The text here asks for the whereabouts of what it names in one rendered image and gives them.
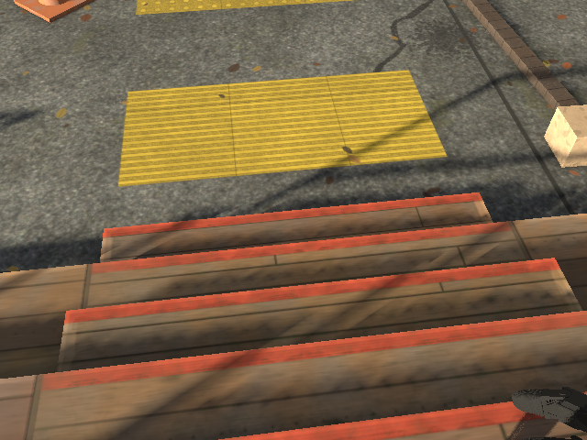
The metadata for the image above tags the right robot hand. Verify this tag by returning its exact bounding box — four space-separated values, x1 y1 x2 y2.
512 387 587 440

